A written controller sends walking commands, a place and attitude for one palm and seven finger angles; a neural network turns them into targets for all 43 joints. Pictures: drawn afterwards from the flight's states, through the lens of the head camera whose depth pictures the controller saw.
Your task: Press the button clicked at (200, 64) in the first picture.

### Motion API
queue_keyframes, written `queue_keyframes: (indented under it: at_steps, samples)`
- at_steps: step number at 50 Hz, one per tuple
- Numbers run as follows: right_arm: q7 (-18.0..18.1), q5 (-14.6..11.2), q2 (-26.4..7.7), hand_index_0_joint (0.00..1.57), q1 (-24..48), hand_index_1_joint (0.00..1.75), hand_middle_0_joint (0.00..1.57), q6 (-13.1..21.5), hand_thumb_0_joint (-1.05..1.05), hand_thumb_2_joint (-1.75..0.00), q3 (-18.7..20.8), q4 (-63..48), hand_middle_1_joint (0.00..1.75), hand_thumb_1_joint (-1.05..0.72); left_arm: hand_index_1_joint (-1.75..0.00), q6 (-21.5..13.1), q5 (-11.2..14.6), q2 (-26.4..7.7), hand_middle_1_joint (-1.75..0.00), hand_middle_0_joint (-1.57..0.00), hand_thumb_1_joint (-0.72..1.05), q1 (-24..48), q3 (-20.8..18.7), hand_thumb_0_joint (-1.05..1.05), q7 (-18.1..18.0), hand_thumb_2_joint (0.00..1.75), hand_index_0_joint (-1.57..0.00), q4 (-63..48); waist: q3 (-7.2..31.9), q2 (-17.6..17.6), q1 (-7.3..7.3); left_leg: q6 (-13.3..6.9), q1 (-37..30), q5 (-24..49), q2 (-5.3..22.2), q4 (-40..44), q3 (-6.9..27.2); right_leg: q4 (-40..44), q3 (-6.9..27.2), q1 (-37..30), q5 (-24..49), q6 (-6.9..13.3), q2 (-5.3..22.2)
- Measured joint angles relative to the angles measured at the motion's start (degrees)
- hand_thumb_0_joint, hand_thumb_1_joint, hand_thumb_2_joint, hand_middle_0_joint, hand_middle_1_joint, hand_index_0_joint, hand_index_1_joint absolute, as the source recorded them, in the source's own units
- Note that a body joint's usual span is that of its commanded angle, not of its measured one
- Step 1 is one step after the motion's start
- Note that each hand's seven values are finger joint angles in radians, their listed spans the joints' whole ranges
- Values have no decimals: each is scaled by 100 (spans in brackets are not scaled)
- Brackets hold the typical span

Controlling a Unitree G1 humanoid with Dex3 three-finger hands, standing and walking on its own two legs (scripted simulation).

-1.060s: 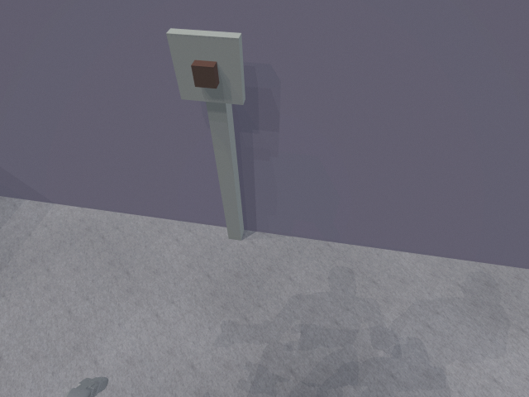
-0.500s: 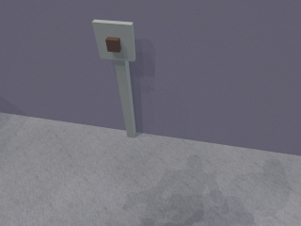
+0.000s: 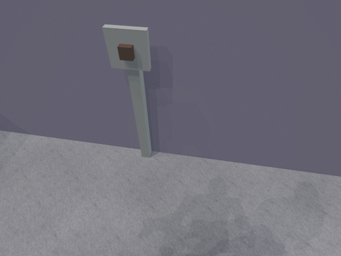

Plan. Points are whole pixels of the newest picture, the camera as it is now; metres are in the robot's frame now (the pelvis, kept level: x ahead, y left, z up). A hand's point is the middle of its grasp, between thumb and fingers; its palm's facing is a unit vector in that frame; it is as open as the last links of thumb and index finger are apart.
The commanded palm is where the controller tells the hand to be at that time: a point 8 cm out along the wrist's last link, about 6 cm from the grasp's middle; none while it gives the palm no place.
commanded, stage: look at it before walking up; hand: left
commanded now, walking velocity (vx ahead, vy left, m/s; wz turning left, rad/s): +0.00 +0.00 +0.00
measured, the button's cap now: (126, 52) +0.85 +0.23 +0.05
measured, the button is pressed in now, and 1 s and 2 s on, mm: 0 0 0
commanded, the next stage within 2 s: take the last steps up to it in 0.38 s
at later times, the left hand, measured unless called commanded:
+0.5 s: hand out of the picture +0.06 +0.25 -0.16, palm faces -0.03 -0.94 -0.33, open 7.3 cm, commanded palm none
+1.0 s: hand out of the picture +0.09 +0.23 -0.18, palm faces -0.02 -0.99 -0.14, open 7.4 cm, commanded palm none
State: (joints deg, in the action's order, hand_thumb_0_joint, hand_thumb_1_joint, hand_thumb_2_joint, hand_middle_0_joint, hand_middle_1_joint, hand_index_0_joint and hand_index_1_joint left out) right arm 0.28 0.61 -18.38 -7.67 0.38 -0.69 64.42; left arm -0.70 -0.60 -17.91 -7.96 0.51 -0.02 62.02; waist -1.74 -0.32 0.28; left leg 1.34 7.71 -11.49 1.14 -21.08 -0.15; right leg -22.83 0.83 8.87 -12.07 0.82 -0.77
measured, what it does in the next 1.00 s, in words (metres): walks ahead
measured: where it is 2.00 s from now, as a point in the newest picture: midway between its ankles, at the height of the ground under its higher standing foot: (165, 246)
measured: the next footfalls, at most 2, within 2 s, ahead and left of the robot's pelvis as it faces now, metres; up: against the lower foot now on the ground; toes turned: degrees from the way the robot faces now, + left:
right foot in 1.24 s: +0.31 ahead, -0.08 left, +0.00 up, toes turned -10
left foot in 1.62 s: +0.36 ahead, +0.16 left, +0.00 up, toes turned -2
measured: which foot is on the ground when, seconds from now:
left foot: down 0.00-1.00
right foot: down 0.00-0.80, up 0.82-1.00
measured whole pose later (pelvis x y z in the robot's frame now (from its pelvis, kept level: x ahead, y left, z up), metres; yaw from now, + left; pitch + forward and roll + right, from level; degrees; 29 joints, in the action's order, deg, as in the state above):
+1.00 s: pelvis +0.09 +0.05 +0.00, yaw -3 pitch -1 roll +0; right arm 1.8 0.9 -6.1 -26.8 4.1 -0.4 66.4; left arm 0.4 -1.6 -9.7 -17.4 -2.3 1.0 62.9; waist -2.4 1.8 0.8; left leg -3.2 1.0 -17.9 -0.9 -19.9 -7.6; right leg -59.8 -3.8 29.2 -18.3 1.1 4.4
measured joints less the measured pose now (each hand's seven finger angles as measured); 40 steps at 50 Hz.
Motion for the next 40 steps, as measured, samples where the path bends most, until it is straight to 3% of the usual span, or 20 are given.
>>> queue_keyframes:
  at_steps: [27,30,36,38,40]
  samples:
    - [2,-12,-20,20,53,30,21,-2,0,-90,9,8,30,-90,-30,2,-7,-47,-30,-20,91,-132,1,0,-8,89,-21,78,-37,16,-41,-48,-38,36,-39,77,-25,114,26,-52,59,-53,40]
    - [8,19,35,20,-37,30,21,-39,0,-90,3,9,30,-90,-30,38,-23,38,-30,-20,91,-221,-10,0,-39,89,-21,69,48,-2,-55,-52,34,-85,-23,-111,-29,14,28,-18,-19,-58,25]
    - [-35,71,267,20,-581,30,20,-85,0,-90,42,-29,30,-91,-30,51,-51,389,-30,-20,91,-749,-98,0,22,89,-21,-21,250,-47,-101,-130,425,-1059,64,-1136,-166,-232,-18,-21,-348,-41,10]
    - [-48,61,358,20,-775,30,20,-45,0,-90,66,-44,30,-91,-30,22,-53,505,-30,-20,91,-962,-135,0,28,89,-21,-18,243,-22,-104,-159,457,-1088,80,-1131,-284,-344,-30,-55,-482,-84,57]
    - [-41,55,476,20,-939,30,20,35,0,-90,85,-54,30,-91,-30,48,-47,581,-30,-20,91,-1175,-174,0,36,89,-21,28,210,96,-120,-248,343,-666,-7,-1055,-430,-696,62,7,-750,-55,162]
